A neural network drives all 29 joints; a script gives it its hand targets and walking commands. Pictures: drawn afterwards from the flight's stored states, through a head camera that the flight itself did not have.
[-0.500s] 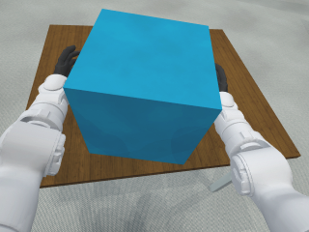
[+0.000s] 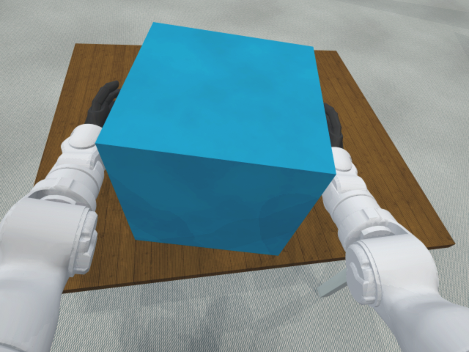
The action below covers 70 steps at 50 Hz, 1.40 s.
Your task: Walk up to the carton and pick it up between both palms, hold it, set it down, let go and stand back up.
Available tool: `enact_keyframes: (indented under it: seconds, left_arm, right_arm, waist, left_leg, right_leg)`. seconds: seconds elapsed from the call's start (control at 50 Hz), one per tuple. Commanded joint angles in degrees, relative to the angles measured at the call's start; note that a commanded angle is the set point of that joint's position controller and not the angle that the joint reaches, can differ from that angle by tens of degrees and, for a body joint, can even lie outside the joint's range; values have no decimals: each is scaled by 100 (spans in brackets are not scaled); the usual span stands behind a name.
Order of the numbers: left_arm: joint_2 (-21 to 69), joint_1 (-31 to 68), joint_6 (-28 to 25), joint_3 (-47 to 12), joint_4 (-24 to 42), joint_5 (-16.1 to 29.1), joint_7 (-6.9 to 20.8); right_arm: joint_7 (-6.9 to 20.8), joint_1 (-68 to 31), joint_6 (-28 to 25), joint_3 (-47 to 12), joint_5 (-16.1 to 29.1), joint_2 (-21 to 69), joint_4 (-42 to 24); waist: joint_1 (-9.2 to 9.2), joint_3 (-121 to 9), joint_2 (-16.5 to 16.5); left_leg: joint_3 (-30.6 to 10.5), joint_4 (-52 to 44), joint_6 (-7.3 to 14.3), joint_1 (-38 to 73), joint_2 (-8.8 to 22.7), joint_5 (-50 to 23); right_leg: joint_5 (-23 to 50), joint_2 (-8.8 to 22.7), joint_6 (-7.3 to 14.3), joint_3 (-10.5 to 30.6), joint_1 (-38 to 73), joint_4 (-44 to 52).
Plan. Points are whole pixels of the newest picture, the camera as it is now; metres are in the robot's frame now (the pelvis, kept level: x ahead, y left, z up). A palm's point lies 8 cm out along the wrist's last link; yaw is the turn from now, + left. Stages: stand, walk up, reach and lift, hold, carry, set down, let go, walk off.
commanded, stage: reach and lift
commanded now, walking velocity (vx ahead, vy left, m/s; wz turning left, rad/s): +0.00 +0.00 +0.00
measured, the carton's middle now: (220, 147) +0.48 -0.02 +0.04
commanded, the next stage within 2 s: none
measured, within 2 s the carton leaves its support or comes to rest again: leaves its support in 1.52 s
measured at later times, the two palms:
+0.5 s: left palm (100, 124) +0.49 +0.19 +0.10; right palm (328, 148) +0.43 -0.21 +0.10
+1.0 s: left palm (102, 121) +0.49 +0.18 +0.10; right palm (328, 148) +0.43 -0.21 +0.10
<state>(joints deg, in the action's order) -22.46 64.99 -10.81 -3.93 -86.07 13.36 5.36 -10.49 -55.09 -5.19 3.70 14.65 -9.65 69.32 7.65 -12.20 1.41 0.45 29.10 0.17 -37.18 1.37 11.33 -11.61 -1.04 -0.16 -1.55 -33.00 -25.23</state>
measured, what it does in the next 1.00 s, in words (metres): stands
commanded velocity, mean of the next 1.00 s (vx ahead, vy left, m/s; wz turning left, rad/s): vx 0.00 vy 0.00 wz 0.00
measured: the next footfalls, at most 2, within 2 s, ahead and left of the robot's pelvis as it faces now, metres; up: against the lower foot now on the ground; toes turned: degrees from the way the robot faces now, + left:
none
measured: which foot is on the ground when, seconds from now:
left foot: down 0.00-1.00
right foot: down 0.00-1.00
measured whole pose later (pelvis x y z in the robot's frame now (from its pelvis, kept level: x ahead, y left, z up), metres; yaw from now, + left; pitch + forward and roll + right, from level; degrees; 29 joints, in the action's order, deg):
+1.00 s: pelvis +0.01 +0.00 +0.01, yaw -1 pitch +16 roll -1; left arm -20.6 62.8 -10.6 6.4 -81.9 3.2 7.4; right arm -8.9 -50.9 -6.7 15.0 1.9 -6.8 64.1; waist 6.1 -8.4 2.5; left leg 1.8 22.3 0.4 -28.9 0.8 9.4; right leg -9.7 -0.5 -0.4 -0.3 -25.5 -19.1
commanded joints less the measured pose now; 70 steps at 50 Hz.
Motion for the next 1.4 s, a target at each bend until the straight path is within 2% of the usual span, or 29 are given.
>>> enact_keyframes:
  seconds: [0.0,0.06,0.12,0.2,0.24,0.38,0.4,0.5,0.52,0.62,0.7,0.76,0.8,0.82,0.84,0.88,1.0,1.02,1.08,1.1,1.12,1.14,1.18,1.2,1.22,1.26,1.28,1.3,1.38]
  left_arm:
    - [-370,2757,-188,214,854,37,19]
    - [-230,2717,-245,157,887,18,6]
    - [-159,2825,-234,267,812,-54,56]
    - [125,2717,-200,68,865,-75,84]
    - [121,2681,-114,41,791,-82,74]
    - [75,2759,-130,405,830,-256,77]
    - [155,2596,-207,274,1281,-236,36]
    - [105,2661,-247,560,960,-388,97]
    - [171,2665,-265,548,1328,-507,71]
    - [396,2674,-111,799,808,-765,164]
    - [418,2665,-167,811,1396,-819,87]
    - [254,2712,-162,917,1489,-878,25]
    - [312,2405,-85,1088,867,-953,99]
    - [441,2328,-116,857,1363,-866,83]
    - [339,2522,-116,1084,947,-1026,132]
    - [306,2516,-159,923,1175,-941,162]
    - [744,2305,-190,1112,1610,-1158,266]
    - [708,2485,-133,1274,1079,-1248,334]
    - [1017,2211,-178,1210,1833,-1285,336]
    - [789,2329,-152,1533,1265,-1445,397]
    - [872,2274,-208,1431,1427,-1421,377]
    - [995,2136,-215,1360,1764,-1369,381]
    - [1484,2217,-209,1157,2050,-1397,461]
    - [1880,1901,-133,1100,2305,-1449,471]
    - [2017,1944,-12,1429,1806,-1700,594]
    - [2808,1914,209,1061,2213,-1719,734]
    - [3061,1856,295,958,2621,-1721,773]
    - [3262,1747,424,982,2338,-1790,826]
    - [3432,1926,621,748,3470,-1734,810]
  right_arm:
    - [8,-2448,-156,-24,-85,-208,-1031]
    - [59,-2333,-151,-38,-166,18,-778]
    - [75,-2471,-172,103,-290,19,-992]
    - [92,-2248,-159,178,-376,35,-591]
    - [117,-2415,-142,160,-365,17,-754]
    - [109,-2435,-99,301,-545,170,-1017]
    - [117,-2250,-173,188,-529,289,-1247]
    - [140,-2275,-174,317,-745,351,-1342]
    - [157,-2326,-212,400,-797,412,-1433]
    - [273,-2137,-153,564,-1050,602,-925]
    - [290,-2141,-354,784,-1224,437,-1341]
    - [294,-2089,-383,896,-1218,326,-1264]
    - [309,-1821,-225,840,-1316,482,-873]
    - [287,-1709,-340,723,-1251,481,-1345]
    - [322,-1886,-232,658,-1285,655,-840]
    - [371,-1883,-268,662,-1235,690,-1050]
    - [362,-1678,-437,671,-1538,913,-1524]
    - [410,-1874,-330,801,-1627,1152,-1260]
    - [450,-1558,-468,541,-1688,1371,-1890]
    - [437,-1683,-389,760,-1796,1314,-1527]
    - [416,-1507,-479,601,-1839,1353,-1733]
    - [424,-1470,-491,554,-1881,1477,-1896]
    - [510,-1462,-485,477,-1904,1921,-1862]
    - [574,-1311,-489,151,-1807,2154,-2145]
    - [654,-1523,-316,263,-1963,2549,-1864]
    - [870,-1445,-220,113,-2157,2947,-2278]
    - [986,-1538,-177,-32,-2147,3107,-2528]
    - [1048,-1628,-94,53,-2220,3105,-2458]
    - [1104,-1538,97,-101,-2182,3086,-3051]
  waist:
    - [24,-3121,-559]
    - [-81,-3091,-828]
    - [-145,-2916,-673]
    - [14,-2731,-1028]
    - [-130,-2916,-968]
    - [-75,-2872,-633]
    - [-163,-3024,-747]
    - [-190,-2847,-426]
    - [-183,-3169,-744]
    - [-117,-2338,-718]
    - [-244,-2926,-932]
    - [-181,-2960,-953]
    - [-214,-2166,-617]
    - [-119,-2635,-661]
    - [-233,-2410,-696]
    - [-239,-2615,-953]
    - [-167,-2419,-677]
    - [-170,-2052,-646]
    - [-227,-2544,-496]
    - [-315,-2236,-413]
    - [-139,-2325,-406]
    - [-226,-2556,-359]
    - [-91,-2515,-544]
    - [-236,-2545,-697]
    - [-354,-2035,-511]
    - [-132,-1893,-566]
    - [-367,-2144,-618]
    - [-265,-1726,-576]
    - [-182,-2108,-658]
  left_leg:
    - [37,156,-259,2760,-54,-2142]
    - [69,240,-347,2790,-33,-2404]
    - [35,84,-245,2697,-63,-2166]
    - [58,170,-402,3349,28,-2551]
    - [70,160,-374,3392,70,-2628]
    - [108,-125,-253,2905,-12,-2012]
    - [130,-86,-288,3072,9,-2201]
    - [200,-206,-205,2741,-52,-1989]
    - [198,-171,-283,2948,-43,-2216]
    - [156,-187,-246,3268,35,-2303]
    - [151,-67,-459,3835,81,-3234]
    - [151,-13,-474,3719,94,-3109]
    - [208,-270,-328,3477,67,-2322]
    - [191,-272,-376,3644,58,-2662]
    - [221,-209,-296,3357,25,-2494]
    - [223,-213,-374,3580,47,-2702]
    - [268,-381,-372,3362,-20,-2777]
    - [298,-485,-296,3112,-60,-2280]
    - [309,-507,-306,3626,-12,-2873]
    - [282,-506,-250,3233,-24,-2515]
    - [301,-551,-300,3211,-69,-2448]
    - [291,-609,-262,3119,-56,-2656]
    - [286,-548,-368,3298,-75,-2797]
    - [339,-605,-413,3613,-82,-3175]
    - [266,-663,-280,3409,-131,-2686]
    - [273,-724,-333,3786,-100,-2945]
    - [350,-671,-396,4246,-89,-3230]
    - [284,-670,-368,4371,-65,-3230]
    - [249,-618,-471,4578,-103,-3383]
  right_leg:
    - [2167,116,-192,-130,780,158]
    - [2232,116,-142,-193,732,36]
    - [1999,154,-173,-179,698,148]
    - [1724,100,-48,-217,244,307]
    - [1574,106,-32,-191,242,420]
    - [1667,116,-143,-159,771,455]
    - [1899,142,-97,-181,845,385]
    - [2206,219,-167,-74,1194,314]
    - [2126,139,-149,-156,1223,307]
    - [1732,132,-56,-234,808,531]
    - [1914,22,-71,-322,736,555]
    - [1994,44,-67,-319,828,569]
    - [1508,137,-127,-242,631,645]
    - [2059,83,-104,-242,1001,601]
    - [1891,150,-85,-192,931,525]
    - [1921,136,-43,-236,992,609]
    - [2699,202,-134,-186,1805,506]
    - [2251,195,-152,-155,1657,598]
    - [2849,158,-177,-257,2003,567]
    - [2749,227,-216,-136,1951,561]
    - [3103,216,-212,-206,2151,465]
    - [3404,212,-236,-137,2436,443]
    - [3440,246,-176,-185,2489,404]
    - [3591,182,-176,-190,2579,482]
    - [3046,206,-234,-123,2431,636]
    - [2979,117,-237,-259,2546,666]
    - [2883,78,-182,-306,2460,757]
    - [2463,56,-216,-301,2164,935]
    - [2750,28,-119,-288,2487,916]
